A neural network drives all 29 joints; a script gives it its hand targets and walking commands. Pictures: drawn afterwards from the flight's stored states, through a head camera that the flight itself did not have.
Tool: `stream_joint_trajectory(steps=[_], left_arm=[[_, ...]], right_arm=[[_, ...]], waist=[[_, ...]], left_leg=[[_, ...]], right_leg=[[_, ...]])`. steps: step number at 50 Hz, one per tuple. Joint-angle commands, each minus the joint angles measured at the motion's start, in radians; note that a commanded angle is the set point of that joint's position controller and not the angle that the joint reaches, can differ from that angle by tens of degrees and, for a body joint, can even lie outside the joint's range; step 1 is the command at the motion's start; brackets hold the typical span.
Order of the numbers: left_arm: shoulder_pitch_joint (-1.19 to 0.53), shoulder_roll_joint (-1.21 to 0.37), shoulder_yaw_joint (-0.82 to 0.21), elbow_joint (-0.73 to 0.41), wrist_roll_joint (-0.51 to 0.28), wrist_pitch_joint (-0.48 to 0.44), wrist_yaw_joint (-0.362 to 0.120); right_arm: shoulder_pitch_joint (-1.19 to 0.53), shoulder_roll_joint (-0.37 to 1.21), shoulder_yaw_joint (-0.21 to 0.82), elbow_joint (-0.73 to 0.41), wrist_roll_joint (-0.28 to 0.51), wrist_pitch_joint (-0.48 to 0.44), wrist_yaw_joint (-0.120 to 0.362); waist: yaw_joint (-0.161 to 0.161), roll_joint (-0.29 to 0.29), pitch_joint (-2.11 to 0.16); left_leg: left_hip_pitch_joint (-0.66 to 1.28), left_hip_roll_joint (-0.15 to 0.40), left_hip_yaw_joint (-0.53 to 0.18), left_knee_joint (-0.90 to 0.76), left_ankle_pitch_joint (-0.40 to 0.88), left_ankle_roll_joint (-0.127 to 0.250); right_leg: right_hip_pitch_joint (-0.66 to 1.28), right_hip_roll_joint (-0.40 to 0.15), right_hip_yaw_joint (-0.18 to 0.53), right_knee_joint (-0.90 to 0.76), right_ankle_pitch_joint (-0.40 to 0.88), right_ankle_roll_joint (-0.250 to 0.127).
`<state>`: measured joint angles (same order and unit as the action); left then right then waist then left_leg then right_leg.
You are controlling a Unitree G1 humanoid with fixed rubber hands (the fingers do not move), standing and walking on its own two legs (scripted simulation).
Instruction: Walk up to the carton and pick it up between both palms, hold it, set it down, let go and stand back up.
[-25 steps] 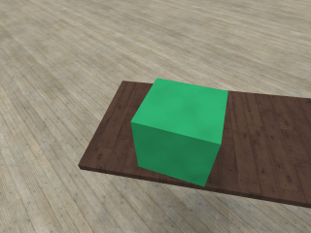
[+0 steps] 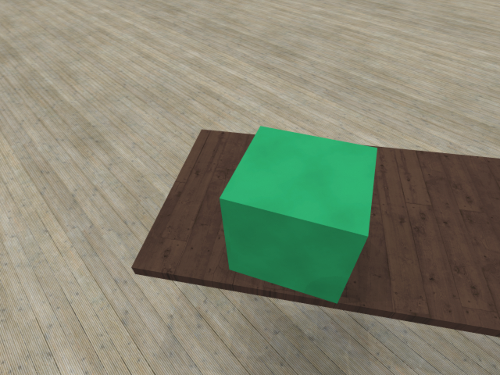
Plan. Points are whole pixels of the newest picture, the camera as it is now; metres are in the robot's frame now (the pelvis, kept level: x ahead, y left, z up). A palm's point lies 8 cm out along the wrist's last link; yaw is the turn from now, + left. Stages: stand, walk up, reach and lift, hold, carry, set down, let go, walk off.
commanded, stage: stand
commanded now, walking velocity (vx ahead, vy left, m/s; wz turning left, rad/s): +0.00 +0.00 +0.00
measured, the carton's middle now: (298, 213) +0.42 -0.07 +0.01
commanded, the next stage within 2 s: none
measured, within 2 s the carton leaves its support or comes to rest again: neither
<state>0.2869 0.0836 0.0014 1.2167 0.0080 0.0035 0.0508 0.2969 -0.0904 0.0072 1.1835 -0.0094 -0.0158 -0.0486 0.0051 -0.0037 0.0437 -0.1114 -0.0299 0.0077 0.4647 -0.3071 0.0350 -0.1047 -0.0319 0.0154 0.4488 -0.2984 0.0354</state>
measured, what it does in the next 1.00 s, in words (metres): stands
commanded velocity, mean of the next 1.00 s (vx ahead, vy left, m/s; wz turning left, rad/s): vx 0.00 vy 0.00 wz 0.00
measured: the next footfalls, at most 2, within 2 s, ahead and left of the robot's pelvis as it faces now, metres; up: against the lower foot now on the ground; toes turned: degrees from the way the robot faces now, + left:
none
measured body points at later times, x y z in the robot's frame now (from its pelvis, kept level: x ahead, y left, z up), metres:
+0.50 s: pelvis +0.01 +0.02 +0.00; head +0.01 +0.02 +0.45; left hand -0.03 +0.21 -0.17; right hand -0.03 -0.17 -0.16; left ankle -0.03 +0.10 -0.74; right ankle -0.03 -0.14 -0.74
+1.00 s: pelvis +0.01 +0.02 +0.00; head +0.01 +0.02 +0.45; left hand -0.03 +0.21 -0.17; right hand -0.03 -0.17 -0.17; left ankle -0.03 +0.10 -0.74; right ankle -0.03 -0.14 -0.74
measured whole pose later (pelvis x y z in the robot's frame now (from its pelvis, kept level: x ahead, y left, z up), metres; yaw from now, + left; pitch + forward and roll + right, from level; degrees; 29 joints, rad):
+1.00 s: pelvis +0.01 +0.02 +0.00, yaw +0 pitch -3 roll +0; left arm 0.29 0.07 0.00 1.24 0.01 0.01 0.06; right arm 0.33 -0.09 0.00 1.16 -0.01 -0.02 -0.05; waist 0.00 0.00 0.04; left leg -0.09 -0.07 0.02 0.44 -0.30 0.07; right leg -0.09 -0.07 0.03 0.44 -0.31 0.07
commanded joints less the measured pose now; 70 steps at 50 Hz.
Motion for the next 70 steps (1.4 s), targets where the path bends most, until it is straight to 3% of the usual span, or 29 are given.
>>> stream_joint_trajectory(steps=[1, 2, 4, 8, 9, 13, 15, 23, 28, 31, 34, 37, 39, 41, 43, 45, 49, 50, 54, 55, 56, 57, 60, 61, 62, 63, 65, 66, 70], left_arm=[[0.086, 0.066, 0.006, 0.004, 0.003, -0.003, 0.005], [0.110, 0.089, 0.010, 0.011, 0.000, -0.006, 0.007], [0.075, 0.078, 0.008, 0.004, 0.001, -0.004, 0.007], [0.103, 0.063, 0.004, 0.011, -0.004, -0.002, 0.009], [0.094, 0.054, 0.001, 0.014, -0.001, 0.000, 0.005], [0.085, 0.080, 0.008, 0.007, -0.002, 0.004, 0.007], [0.097, 0.089, 0.012, 0.011, -0.003, 0.003, 0.008], [0.093, 0.054, 0.002, 0.020, -0.003, 0.011, 0.009], [0.101, 0.058, 0.006, 0.028, -0.002, 0.005, 0.007], [0.113, 0.073, 0.009, 0.029, -0.008, 0.009, 0.011], [0.097, 0.059, 0.004, 0.027, -0.002, 0.009, 0.011], [0.079, 0.043, 0.002, 0.028, -0.003, 0.007, 0.013], [0.090, 0.078, 0.008, 0.021, -0.002, 0.012, 0.011], [0.101, 0.055, 0.003, 0.021, -0.005, 0.014, 0.006], [0.098, 0.050, -0.002, 0.033, -0.001, 0.013, 0.005], [0.093, 0.062, 0.003, 0.029, 0.000, 0.007, 0.012], [0.113, 0.066, 0.005, 0.016, 0.002, 0.001, 0.011], [0.090, 0.055, 0.002, 0.016, -0.002, 0.002, 0.010], [0.129, 0.063, 0.005, 0.027, 0.000, 0.003, 0.007], [0.120, 0.060, 0.003, 0.025, 0.002, 0.005, 0.009], [0.109, 0.075, 0.011, 0.017, -0.001, 0.006, 0.007], [0.113, 0.081, 0.012, 0.021, 0.002, 0.004, 0.009], [0.079, 0.066, 0.007, 0.006, -0.001, 0.002, 0.003], [0.086, 0.084, 0.011, 0.003, -0.004, 0.003, 0.003], [0.092, 0.075, 0.010, 0.016, 0.001, 0.003, 0.004], [0.112, 0.058, 0.004, 0.019, 0.000, 0.006, 0.007], [0.106, 0.060, 0.005, 0.019, -0.006, 0.005, 0.009], [0.096, 0.055, 0.004, 0.016, -0.003, 0.005, 0.008], [0.112, 0.045, 0.001, 0.015, -0.005, 0.004, 0.008]], right_arm=[[0.101, -0.098, -0.016, 0.000, -0.003, -0.003, -0.007], [0.082, -0.084, -0.018, -0.017, 0.003, -0.002, -0.004], [0.105, -0.082, -0.012, -0.012, 0.003, -0.003, -0.005], [0.111, -0.066, -0.004, -0.002, -0.007, -0.003, -0.008], [0.103, -0.066, -0.008, -0.010, 0.003, -0.001, -0.005], [0.124, -0.070, -0.004, -0.011, 0.003, -0.009, -0.005], [0.131, -0.077, -0.008, -0.008, 0.003, -0.013, -0.007], [0.119, -0.089, -0.017, -0.023, -0.002, -0.008, -0.003], [0.155, -0.067, -0.013, -0.016, 0.001, -0.012, -0.004], [0.188, -0.071, -0.017, -0.006, 0.003, -0.012, -0.008], [0.165, -0.064, -0.010, -0.013, 0.003, -0.013, -0.009], [0.134, -0.059, -0.011, -0.026, 0.001, -0.008, -0.010], [0.166, -0.088, -0.018, -0.025, 0.004, -0.007, -0.007], [0.128, -0.088, -0.015, -0.029, 0.000, -0.007, -0.008], [0.121, -0.099, -0.021, -0.038, 0.000, -0.004, -0.002], [0.130, -0.070, -0.015, -0.035, 0.003, -0.011, 0.001], [0.157, -0.083, -0.018, -0.030, 0.003, -0.015, -0.003], [0.150, -0.069, -0.011, -0.028, 0.000, -0.013, -0.002], [0.151, -0.075, -0.013, -0.031, 0.003, -0.014, -0.001], [0.128, -0.062, -0.010, -0.037, 0.006, -0.014, 0.001], [0.119, -0.063, -0.010, -0.034, -0.002, -0.015, 0.002], [0.132, -0.092, -0.018, -0.038, 0.000, -0.015, 0.003], [0.146, -0.091, -0.019, -0.030, 0.007, -0.012, -0.002], [0.152, -0.094, -0.019, -0.032, 0.007, -0.013, -0.003], [0.141, -0.078, -0.015, -0.036, 0.003, -0.012, -0.003], [0.153, -0.076, -0.014, -0.031, 0.005, -0.014, -0.003], [0.151, -0.087, -0.015, -0.036, 0.006, -0.017, -0.002], [0.146, -0.090, -0.019, -0.032, 0.006, -0.013, 0.001], [0.148, -0.103, -0.020, -0.032, 0.007, -0.021, -0.006]], waist=[[0.000, 0.004, 0.105], [0.001, -0.036, 0.075], [-0.013, -0.026, 0.093], [-0.001, 0.054, 0.091], [-0.001, 0.007, 0.105], [-0.002, -0.008, 0.109], [0.003, 0.042, 0.072], [-0.002, 0.002, 0.094], [-0.007, 0.026, 0.100], [-0.014, 0.052, 0.064], [-0.009, 0.024, 0.061], [-0.002, -0.026, 0.091], [-0.016, -0.007, 0.095], [0.009, -0.004, 0.110], [-0.009, -0.020, 0.122], [-0.007, -0.054, 0.134], [-0.009, -0.003, 0.062], [-0.015, -0.029, 0.107], [-0.005, 0.024, 0.092], [0.001, -0.027, 0.106], [0.005, 0.013, 0.099], [-0.008, -0.012, 0.087], [-0.011, -0.020, 0.088], [-0.013, 0.022, 0.100], [-0.011, -0.035, 0.094], [-0.011, 0.019, 0.093], [-0.009, -0.024, 0.063], [-0.012, -0.016, 0.098], [-0.004, 0.020, 0.058]], left_leg=[[-0.055, 0.103, -0.087, -0.089, 0.349, 0.013], [-0.040, 0.103, -0.097, -0.096, 0.337, 0.021], [-0.051, 0.109, -0.095, -0.105, 0.363, 0.020], [-0.037, 0.103, -0.090, -0.111, 0.361, 0.019], [-0.034, 0.096, -0.086, -0.102, 0.325, 0.016], [-0.049, 0.107, -0.105, -0.113, 0.397, 0.016], [-0.009, 0.102, -0.095, -0.105, 0.473, 0.017], [-0.058, 0.098, -0.112, -0.130, 0.323, 0.027], [-0.039, 0.104, -0.112, -0.120, 0.427, 0.028], [0.034, 0.118, -0.115, -0.115, 0.590, -0.005], [0.015, 0.118, -0.108, -0.106, 0.518, 0.026], [-0.008, 0.105, -0.097, -0.113, 0.474, 0.030], [-0.035, 0.109, -0.115, -0.129, 0.466, 0.018], [-0.053, 0.108, -0.113, -0.142, 0.344, 0.037], [-0.044, 0.101, -0.113, -0.147, 0.241, 0.035], [-0.090, 0.099, -0.104, -0.137, 0.302, 0.042], [-0.007, 0.105, -0.098, -0.123, 0.418, 0.043], [-0.045, 0.111, -0.111, -0.126, 0.392, 0.040], [-0.012, 0.104, -0.103, -0.122, 0.420, 0.030], [-0.027, 0.101, -0.098, -0.117, 0.370, 0.040], [-0.048, 0.098, -0.101, -0.132, 0.350, 0.045], [-0.041, 0.097, -0.104, -0.140, 0.293, 0.043], [-0.017, 0.093, -0.090, -0.138, 0.344, 0.036], [-0.029, 0.099, -0.101, -0.133, 0.382, 0.025], [-0.015, 0.098, -0.095, -0.125, 0.379, 0.029], [-0.022, 0.099, -0.098, -0.119, 0.391, 0.030], [0.001, 0.112, -0.116, -0.137, 0.410, 0.032], [-0.029, 0.110, -0.117, -0.149, 0.365, 0.022], [0.015, 0.116, -0.117, -0.137, 0.501, 0.025]], right_leg=[[-0.056, -0.053, 0.043, -0.077, 0.244, -0.045], [-0.040, -0.049, 0.035, -0.069, 0.263, -0.051], [-0.044, -0.054, 0.039, -0.068, 0.254, -0.052], [-0.057, -0.053, 0.041, -0.071, 0.220, -0.040], [-0.068, -0.047, 0.039, -0.076, 0.226, -0.041], [-0.054, -0.045, 0.034, -0.058, 0.213, -0.037], [-0.035, -0.050, 0.025, -0.047, 0.231, -0.036], [-0.039, -0.051, 0.028, -0.059, 0.202, -0.028], [-0.047, -0.057, 0.016, -0.055, 0.211, -0.023], [-0.071, -0.045, -0.005, -0.021, 0.200, -0.006], [-0.056, -0.055, 0.012, -0.050, 0.210, -0.019], [-0.067, -0.058, 0.013, -0.041, 0.225, -0.021], [-0.045, -0.061, 0.015, -0.040, 0.212, -0.013], [-0.060, -0.059, 0.016, -0.061, 0.164, -0.015], [-0.081, -0.059, 0.022, -0.069, 0.177, -0.014], [-0.037, -0.068, 0.026, -0.072, 0.223, -0.023], [-0.045, -0.066, 0.021, -0.054, 0.236, -0.025], [-0.044, -0.061, 0.027, -0.063, 0.229, -0.022], [-0.052, -0.062, 0.030, -0.054, 0.222, -0.016], [-0.066, -0.066, 0.022, -0.071, 0.223, -0.019], [-0.038, -0.064, 0.032, -0.068, 0.205, -0.022], [-0.035, -0.062, 0.033, -0.079, 0.201, -0.025], [-0.061, -0.063, 0.024, -0.073, 0.218, -0.017], [-0.064, -0.064, 0.024, -0.068, 0.220, -0.017], [-0.066, -0.061, 0.016, -0.068, 0.213, -0.015], [-0.051, -0.057, 0.016, -0.066, 0.223, -0.012], [-0.053, -0.059, 0.018, -0.060, 0.191, -0.012], [-0.054, -0.057, 0.021, -0.062, 0.192, -0.008], [-0.049, -0.056, 0.016, -0.048, 0.221, -0.015]])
